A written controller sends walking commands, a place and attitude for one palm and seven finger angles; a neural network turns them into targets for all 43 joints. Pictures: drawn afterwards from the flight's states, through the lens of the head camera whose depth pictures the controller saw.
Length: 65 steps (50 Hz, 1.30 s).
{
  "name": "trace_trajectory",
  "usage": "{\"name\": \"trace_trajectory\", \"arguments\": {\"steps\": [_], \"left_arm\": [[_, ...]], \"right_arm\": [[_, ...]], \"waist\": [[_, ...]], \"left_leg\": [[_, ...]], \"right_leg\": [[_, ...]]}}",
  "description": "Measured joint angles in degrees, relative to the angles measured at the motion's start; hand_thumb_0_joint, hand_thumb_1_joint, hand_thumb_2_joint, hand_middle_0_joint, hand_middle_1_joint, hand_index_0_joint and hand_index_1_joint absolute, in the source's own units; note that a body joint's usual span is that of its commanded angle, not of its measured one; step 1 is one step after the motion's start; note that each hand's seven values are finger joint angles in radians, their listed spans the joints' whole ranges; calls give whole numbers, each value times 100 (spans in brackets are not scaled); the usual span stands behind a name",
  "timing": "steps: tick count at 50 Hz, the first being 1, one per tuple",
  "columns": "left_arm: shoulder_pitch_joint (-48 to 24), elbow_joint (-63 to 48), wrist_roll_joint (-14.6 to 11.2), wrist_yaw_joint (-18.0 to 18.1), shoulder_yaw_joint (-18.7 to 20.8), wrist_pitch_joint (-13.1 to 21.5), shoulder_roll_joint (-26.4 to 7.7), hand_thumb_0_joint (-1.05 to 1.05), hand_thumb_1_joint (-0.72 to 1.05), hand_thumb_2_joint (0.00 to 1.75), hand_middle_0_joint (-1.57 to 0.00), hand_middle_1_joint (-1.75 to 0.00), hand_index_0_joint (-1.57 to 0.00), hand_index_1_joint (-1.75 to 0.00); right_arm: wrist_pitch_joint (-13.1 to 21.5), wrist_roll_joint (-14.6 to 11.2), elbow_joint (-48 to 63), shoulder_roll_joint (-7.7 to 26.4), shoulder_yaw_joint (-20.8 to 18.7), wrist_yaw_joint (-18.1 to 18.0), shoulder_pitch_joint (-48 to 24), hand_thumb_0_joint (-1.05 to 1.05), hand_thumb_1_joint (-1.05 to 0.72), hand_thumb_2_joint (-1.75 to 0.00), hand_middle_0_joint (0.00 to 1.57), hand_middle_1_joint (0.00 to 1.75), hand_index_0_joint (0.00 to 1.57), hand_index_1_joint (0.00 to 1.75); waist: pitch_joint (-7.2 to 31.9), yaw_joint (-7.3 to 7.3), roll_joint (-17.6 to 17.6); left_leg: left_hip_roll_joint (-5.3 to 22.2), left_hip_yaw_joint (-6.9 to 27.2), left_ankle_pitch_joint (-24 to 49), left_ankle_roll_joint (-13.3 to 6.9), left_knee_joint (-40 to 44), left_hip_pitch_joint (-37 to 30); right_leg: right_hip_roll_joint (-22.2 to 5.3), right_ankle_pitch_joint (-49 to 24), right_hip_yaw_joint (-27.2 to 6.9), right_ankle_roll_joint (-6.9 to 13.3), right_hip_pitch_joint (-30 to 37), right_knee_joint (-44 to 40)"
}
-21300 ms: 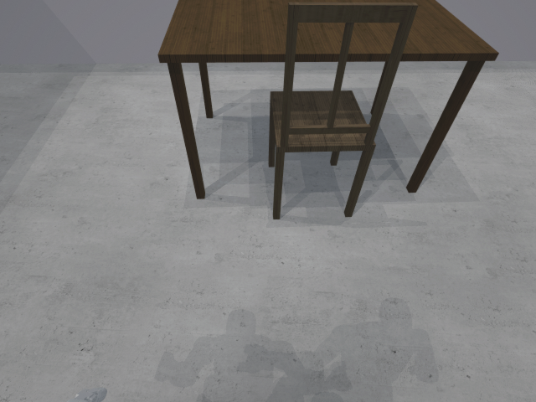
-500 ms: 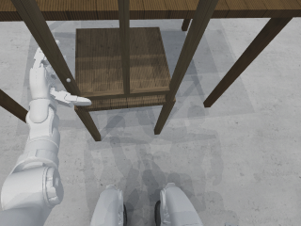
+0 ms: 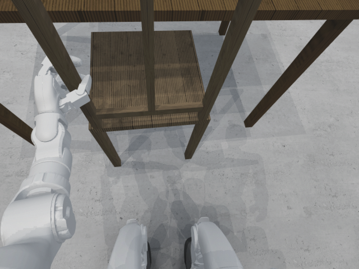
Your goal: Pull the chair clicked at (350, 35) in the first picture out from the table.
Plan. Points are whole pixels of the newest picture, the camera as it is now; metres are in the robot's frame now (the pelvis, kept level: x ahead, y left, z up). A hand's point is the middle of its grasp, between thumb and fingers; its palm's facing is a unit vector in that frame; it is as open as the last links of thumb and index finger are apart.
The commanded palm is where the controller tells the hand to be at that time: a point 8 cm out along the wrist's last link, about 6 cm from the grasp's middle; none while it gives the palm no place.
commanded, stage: hook a spindle and tug to test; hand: left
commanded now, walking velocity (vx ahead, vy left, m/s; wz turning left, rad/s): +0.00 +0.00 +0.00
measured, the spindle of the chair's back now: (149, 64) +0.53 +0.05 +0.06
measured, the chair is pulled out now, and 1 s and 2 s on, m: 0.00 0.02 0.14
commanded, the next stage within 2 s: step backward, pulling the chair out in 0.66 s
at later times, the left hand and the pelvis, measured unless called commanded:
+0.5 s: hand (83, 95) +0.47 +0.19 +0.03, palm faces +0.13 -0.99 -0.01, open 5.9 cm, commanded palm +0.43 +0.22 +0.03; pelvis +0.02 +0.00 +0.01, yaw +0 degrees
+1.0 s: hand (86, 97) +0.46 +0.17 +0.04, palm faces +0.16 -0.98 -0.12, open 6.0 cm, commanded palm +0.44 +0.22 +0.04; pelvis +0.03 +0.01 +0.09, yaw +1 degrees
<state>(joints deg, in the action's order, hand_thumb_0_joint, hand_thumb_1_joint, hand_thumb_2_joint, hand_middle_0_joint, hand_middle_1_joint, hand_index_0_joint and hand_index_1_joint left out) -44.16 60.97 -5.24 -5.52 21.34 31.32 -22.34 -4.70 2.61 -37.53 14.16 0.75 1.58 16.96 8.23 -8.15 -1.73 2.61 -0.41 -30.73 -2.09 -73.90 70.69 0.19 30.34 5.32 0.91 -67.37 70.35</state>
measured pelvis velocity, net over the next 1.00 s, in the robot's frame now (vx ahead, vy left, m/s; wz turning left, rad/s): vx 0.03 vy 0.01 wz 0.02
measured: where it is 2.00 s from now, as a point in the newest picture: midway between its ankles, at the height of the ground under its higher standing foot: outside the picture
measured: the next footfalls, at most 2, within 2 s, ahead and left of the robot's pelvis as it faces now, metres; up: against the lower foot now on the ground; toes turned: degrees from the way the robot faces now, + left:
none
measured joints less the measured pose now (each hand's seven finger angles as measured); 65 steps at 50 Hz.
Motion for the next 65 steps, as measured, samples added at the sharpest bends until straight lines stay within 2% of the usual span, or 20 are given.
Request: {"name": "trace_trajectory", "arguments": {"steps": [3,14,39,40,43,45,46,50,54,60,65], "left_arm": [[32,-56,-22,-33,6,-7,14,1,63,79,-44,-139,-43,-141],[520,-598,-151,50,-67,-155,198,1,65,75,-39,-143,-40,-144],[1295,-1401,-232,48,-303,-192,551,1,65,72,-39,-141,-39,-143],[1275,-1476,-132,150,-327,-328,546,1,65,73,-39,-140,-39,-143],[1158,-1488,191,643,-652,-1177,491,3,63,74,-38,-135,-39,-143],[1064,-1163,209,911,-850,-1642,530,5,63,75,-35,-129,-39,-143],[1021,-935,144,977,-864,-1757,578,6,63,75,-33,-125,-40,-144],[879,-173,173,1122,-988,-1899,699,9,63,73,-30,-114,-44,-144],[746,288,299,1105,-1204,-1955,720,10,62,72,-30,-115,-46,-144],[790,298,262,1051,-1339,-1897,787,9,62,70,-28,-117,-49,-144],[926,124,204,1048,-1305,-1881,834,8,63,69,-27,-117,-49,-144]], "right_arm": [[-15,0,14,-5,-6,0,4,1,-90,-89,20,30,20,30],[-52,-49,126,-54,-39,51,-35,1,-90,-89,20,30,20,30],[66,-109,261,-71,-79,48,-175,1,-90,-89,20,30,20,30],[-8,-173,258,-91,-84,1,-220,1,-90,-89,20,30,20,30],[-239,-356,299,-171,-81,-255,-265,1,-91,-89,20,30,20,30],[-314,-424,309,-188,-25,-382,-194,1,-91,-89,20,30,20,30],[-338,-446,301,-191,16,-426,-154,1,-91,-89,20,30,20,30],[-309,-461,199,-167,93,-539,-5,1,-90,-89,20,30,20,30],[-178,-465,-14,-77,9,-620,43,1,-90,-89,20,30,20,30],[55,-459,-254,46,-141,-698,-9,1,-90,-89,20,30,20,30],[157,-451,-329,6,-172,-708,-107,1,-90,-89,20,30,20,30]], "waist": [[6,3,2],[32,34,5],[96,169,39],[-39,171,57],[-463,200,40],[-520,208,0],[-520,199,1],[-528,170,58],[-613,163,83],[-879,214,114],[-1102,233,100]], "left_leg": [[2,7,-12,6,0,-2],[21,-58,-37,7,161,-226],[-10,-129,-115,-3,310,-513],[-23,-132,-107,-6,356,-651],[-82,-138,127,-9,963,-1418],[-123,-157,365,-72,1555,-1929],[-138,-169,486,-77,1846,-2166],[-155,-183,876,-29,2766,-2920],[-145,-172,1097,-38,3246,-3353],[-165,-284,1295,-61,3563,-3678],[-148,-349,1462,-38,3726,-3834]], "right_leg": [[3,12,6,6,5,-2],[31,15,-64,-7,189,-150],[11,99,-143,-37,434,-251],[1,97,-145,-40,571,-289],[-33,-127,-149,-97,1349,-895],[-44,-365,-159,-99,1862,-1490],[-48,-489,-169,-102,2097,-1783],[-31,-975,-175,-145,2832,-2699],[0,-1287,-161,-162,3282,-3226],[-8,-1429,-270,-165,3614,-3611],[11,-1561,-332,-138,3721,-3719]]}}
